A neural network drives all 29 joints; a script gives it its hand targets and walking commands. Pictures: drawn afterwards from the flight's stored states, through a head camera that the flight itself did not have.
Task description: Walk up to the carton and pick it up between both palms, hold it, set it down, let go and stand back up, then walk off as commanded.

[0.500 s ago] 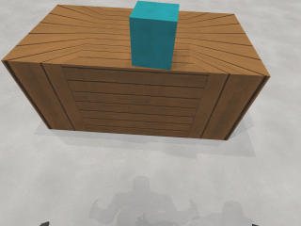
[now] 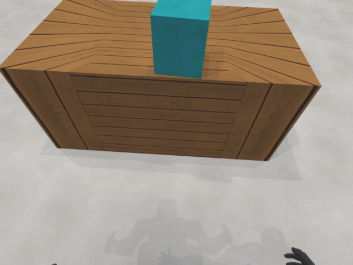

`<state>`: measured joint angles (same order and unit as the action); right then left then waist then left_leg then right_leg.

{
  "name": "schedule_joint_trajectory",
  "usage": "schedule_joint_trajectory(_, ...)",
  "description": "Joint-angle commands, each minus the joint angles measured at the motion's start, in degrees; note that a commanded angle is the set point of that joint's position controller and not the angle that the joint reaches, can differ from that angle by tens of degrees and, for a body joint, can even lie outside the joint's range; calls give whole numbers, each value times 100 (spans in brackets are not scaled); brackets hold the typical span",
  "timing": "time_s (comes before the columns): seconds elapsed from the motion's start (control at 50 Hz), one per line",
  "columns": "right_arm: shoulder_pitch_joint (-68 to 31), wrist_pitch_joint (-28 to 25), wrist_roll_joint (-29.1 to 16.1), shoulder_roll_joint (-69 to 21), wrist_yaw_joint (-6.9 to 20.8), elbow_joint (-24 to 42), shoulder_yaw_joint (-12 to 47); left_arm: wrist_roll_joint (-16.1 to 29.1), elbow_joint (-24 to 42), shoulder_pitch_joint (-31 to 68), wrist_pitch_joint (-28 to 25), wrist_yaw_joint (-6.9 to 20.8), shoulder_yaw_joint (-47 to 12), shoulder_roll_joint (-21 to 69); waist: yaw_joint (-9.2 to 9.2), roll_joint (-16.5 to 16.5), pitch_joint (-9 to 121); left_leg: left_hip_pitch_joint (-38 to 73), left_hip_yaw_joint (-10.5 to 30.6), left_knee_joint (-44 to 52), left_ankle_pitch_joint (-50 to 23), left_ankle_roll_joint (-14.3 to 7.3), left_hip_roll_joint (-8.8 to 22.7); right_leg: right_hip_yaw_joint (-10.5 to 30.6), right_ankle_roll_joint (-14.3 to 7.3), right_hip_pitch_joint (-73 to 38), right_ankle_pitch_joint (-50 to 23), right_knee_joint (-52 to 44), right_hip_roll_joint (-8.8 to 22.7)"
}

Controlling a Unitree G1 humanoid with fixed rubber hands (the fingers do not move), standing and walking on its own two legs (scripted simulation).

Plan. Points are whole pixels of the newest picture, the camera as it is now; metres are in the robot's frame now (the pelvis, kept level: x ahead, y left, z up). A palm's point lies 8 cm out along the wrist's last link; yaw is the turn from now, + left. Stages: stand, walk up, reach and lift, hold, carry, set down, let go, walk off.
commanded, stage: stand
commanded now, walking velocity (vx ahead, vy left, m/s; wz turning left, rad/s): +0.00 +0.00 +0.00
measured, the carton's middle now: (181, 37) +0.98 +0.01 +0.00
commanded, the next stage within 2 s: none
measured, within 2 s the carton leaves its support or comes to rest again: neither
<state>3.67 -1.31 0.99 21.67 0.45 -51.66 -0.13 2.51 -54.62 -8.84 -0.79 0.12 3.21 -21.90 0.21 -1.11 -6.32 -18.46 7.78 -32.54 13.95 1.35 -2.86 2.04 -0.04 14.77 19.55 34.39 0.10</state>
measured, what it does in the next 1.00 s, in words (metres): stands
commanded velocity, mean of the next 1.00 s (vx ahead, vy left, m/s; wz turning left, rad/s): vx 0.00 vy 0.00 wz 0.00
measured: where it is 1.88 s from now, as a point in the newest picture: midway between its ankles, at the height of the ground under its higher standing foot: outside the picture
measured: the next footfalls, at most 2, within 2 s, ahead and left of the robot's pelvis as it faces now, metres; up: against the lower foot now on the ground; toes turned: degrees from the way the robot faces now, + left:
none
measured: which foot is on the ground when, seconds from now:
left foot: down 0.00-1.00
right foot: down 0.00-1.00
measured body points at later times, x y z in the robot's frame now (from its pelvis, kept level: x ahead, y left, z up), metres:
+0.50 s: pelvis +0.00 +0.00 +0.00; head +0.03 +0.00 +0.45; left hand +0.09 +0.32 -0.12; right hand +0.13 -0.30 -0.11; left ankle +0.04 +0.14 -0.73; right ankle -0.01 -0.12 -0.73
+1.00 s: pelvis -0.02 +0.00 +0.00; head +0.00 +0.00 +0.45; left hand +0.07 +0.32 -0.12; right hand +0.10 -0.30 -0.11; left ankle +0.04 +0.14 -0.73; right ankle -0.01 -0.12 -0.73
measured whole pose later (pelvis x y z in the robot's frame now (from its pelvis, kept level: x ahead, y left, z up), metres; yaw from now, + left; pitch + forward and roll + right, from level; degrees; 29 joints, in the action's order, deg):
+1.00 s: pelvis -0.02 +0.00 +0.00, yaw +0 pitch -1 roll +0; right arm 7.4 -1.1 1.0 21.6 0.6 -52.4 -0.1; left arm 2.5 -57.4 -8.6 -1.0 0.3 3.2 -21.9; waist 0.2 -0.7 -2.7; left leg -18.1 7.8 -30.8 11.6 1.4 -2.8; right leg 2.0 0.0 14.7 17.6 33.3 0.2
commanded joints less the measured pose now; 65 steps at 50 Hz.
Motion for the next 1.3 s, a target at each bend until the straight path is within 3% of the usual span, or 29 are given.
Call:
schedule_joint_trajectory(0.0, -184, -113, -115, 1049, -62, 9, -180, -338, 203, 404, -194, -20, 93, -1183, -8, 202, 1828, 1074, 173, 540, -1948, -398, 712, 712, -413, -880, -2313, -802, 711)
schedule_joint_trajectory(0.04, -113, -83, -131, 1137, -81, -122, -182, -345, 170, 233, -184, -30, 76, -1210, -33, 371, 1686, 1084, 303, 461, -1526, -443, 698, 793, -404, -745, -1806, -961, 705)
schedule_joint_trajectory(0.1, -38, -107, -123, 1101, -85, -131, -191, -331, 124, 324, -159, -10, 81, -1100, -32, 44, 1728, 1108, 267, 536, -1680, -446, 750, 674, -393, -710, -1859, -846, 667)
schedule_joint_trajectory(0.12, -112, -116, -84, 1089, -56, -76, -144, -286, 106, 229, -173, -5, 77, -1105, -71, 438, 1723, 1201, 281, 482, -1578, -456, 726, 842, -419, -576, -1739, -946, 692)
schedule_joint_trajectory(0.18, -187, -123, -67, 1053, -48, -13, -164, -326, 127, 352, -120, -16, 114, -1097, -32, 370, 1610, 970, 332, 606, -1259, -439, 759, 738, -364, -569, -1219, -1041, 638)
schedule_joint_trajectory(0.22, -208, -109, -63, 1030, -79, -70, -146, -323, 72, 325, -152, 3, 59, -1018, -109, 171, 1657, 1014, 372, 628, -1289, -491, 803, 725, -371, -741, -1404, -1072, 684)
schedule_joint_trajectory(0.28, -105, -142, -65, 1200, -89, -49, -144, -341, 144, 331, -183, -6, 61, -1072, -64, 405, 1837, 1182, 357, 695, -1789, -452, 835, 729, -367, -833, -1749, -971, 667)
schedule_joint_trajectory(0.38, -110, -117, -79, 1087, -56, -63, -162, -377, 51, 273, -182, -3, 113, -1281, -55, 103, 1624, 981, 226, 622, -1392, -425, 718, 755, -408, -723, -1747, -989, 758)
schedule_joint_trajectory(0.48, -89, -115, -50, 1101, -44, -28, -168, -375, 117, 528, -189, -6, 67, -1113, -24, 361, 1518, 989, 337, 747, -1375, -436, 775, 731, -359, -525, -1327, -1128, 682)
schedule_joint_trajectory(0.5, 55, -108, -80, 1185, -69, -78, -178, -302, 61, 331, -211, 41, 98, -1148, -60, 87, 1838, 1160, 344, 735, -1323, -424, 793, 759, -337, -675, -1388, -1060, 681)
schedule_joint_trajectory(0.56, -117, -145, -74, 1170, -60, -91, -188, -355, 23, 348, -176, 5, 80, -1072, -69, 561, 1664, 1229, 274, 632, -1654, -414, 763, 698, -348, -509, -1537, -1000, 634)
schedule_joint_trajectory(0.58, -62, -147, -103, 1171, -50, -68, -192, -364, -3, 189, -186, 19, 109, -1179, -144, 427, 1685, 1110, 348, 626, -1478, -414, 796, 654, -366, -657, -1593, -1014, 597)
schedule_joint_trajectory(0.62, 45, -97, -80, 989, -61, -19, -166, -359, 4, 299, -210, -8, 55, -1115, 37, 17, 1636, 1005, 319, 672, -1376, -462, 769, 742, -363, -736, -1826, -1103, 673)
schedule_joint_trajectory(0.66, -90, -109, -69, 1101, -73, -2, -172, -389, 122, 357, -223, -18, 109, -1128, -97, 285, 1651, 1026, 237, 671, -1228, -450, 705, 768, -347, -668, -1594, -1154, 695)
schedule_joint_trajectory(0.68, 5, -85, -77, 1082, -85, -136, -151, -343, 26, 345, -207, -17, 71, -1153, -109, 68, 1682, 1041, 301, 644, -1185, -459, 729, 785, -361, -629, -1497, -1184, 701)
schedule_joint_trajectory(0.8, 39, -87, -71, 1193, -42, -88, -183, -352, -40, 287, -181, 25, 54, -1118, -28, 224, 1455, 942, 380, 788, -562, -441, 756, 799, -346, -288, -696, -1261, 650)
schedule_joint_trajectory(0.82, 47, -73, -46, 1212, -36, -97, -194, -357, -68, 204, -200, 25, 22, -1091, -7, 503, 1494, 987, 388, 877, -377, -440, 758, 864, -336, -355, -540, -1336, 628)
schedule_joint_trajectory(0.84, -44, -97, -84, 1053, -26, -51, -201, -386, 24, 399, -194, 32, 51, -1122, 1, 272, 1308, 832, 441, 914, -279, -435, 769, 873, -358, -247, -456, -1384, 623)
schedule_joint_trajectory(0.86, -5, -77, -40, 1157, -31, -105, -195, -416, -3, 332, -201, 40, 114, -1254, -66, 446, 1305, 820, 371, 956, -415, -430, 722, 851, -361, -351, -608, -1337, 694)
schedule_joint_trajectory(0.9, 95, -109, -68, 1008, -53, -97, -145, -321, -60, 402, -230, 30, 35, -1046, -41, 97, 1414, 857, 390, 940, -646, -482, 755, 816, -328, -474, -746, -1321, 671)
schedule_joint_trajectory(0.94, 27, -139, -18, 1234, -47, -109, -200, -367, -76, 300, -209, 57, 82, -1116, -47, 390, 1587, 951, 400, 852, -595, -428, 803, 797, -300, -446, -729, -1266, 630)
schedule_joint_trajectory(0.96, 131, -147, -64, 1116, -44, -118, -200, -336, -157, 319, -181, 40, 16, -990, 3, 152, 1494, 916, 485, 922, -495, -458, 825, 760, -297, -400, -695, -1253, 592)
schedule_joint_trajectory(1.04, 116, -112, -28, 1124, -47, -117, -178, -342, -88, 302, -193, 10, 116, -1137, -140, 560, 1500, 850, 422, 873, -600, -465, 752, 828, -321, -433, -641, -1253, 649)
schedule_joint_trajectory(1.08, -4, -151, -37, 1150, -60, -100, -175, -403, -119, 444, -203, 32, 57, -1153, -73, 130, 1363, 843, 416, 922, -681, -430, 783, 857, -357, -465, -782, -1319, 680)
schedule_joint_trajectory(1.16, 171, -141, -79, 1040, -50, -130, -176, -365, -113, 422, -199, 37, 52, -1092, -43, -59, 1541, 1016, 337, 787, -865, -420, 716, 820, -325, -437, -1056, -1308, 687)
schedule_joint_trajectory(1.18, 138, -134, -61, 1087, -35, -124, -169, -384, -132, 484, -208, 22, 86, -1200, -47, 396, 1362, 850, 298, 786, -902, -382, 668, 829, -331, -442, -1108, -1263, 719)
schedule_joint_trajectory(1.2, 130, -135, -74, 1051, -42, -130, -151, -354, -105, 461, -198, 24, 61, -1124, -70, 127, 1388, 880, 335, 876, -967, -417, 740, 795, -307, -462, -1033, -1236, 685)
schedule_joint_trajectory(1.24, 1, -119, -92, 1112, -36, -94, -172, -373, -104, 351, -226, 11, 70, -1216, -12, 486, 1449, 1016, 304, 852, -1006, -416, 736, 776, -306, -380, -995, -1255, 621)
schedule_joint_trajectory(1.28, 173, -132, -58, 978, -65, -104, -148, -360, -145, 258, -238, 23, 68, -1109, -81, 248, 1557, 854, 436, 866, -622, -482, 742, 854, -347, -569, -778, -1298, 678)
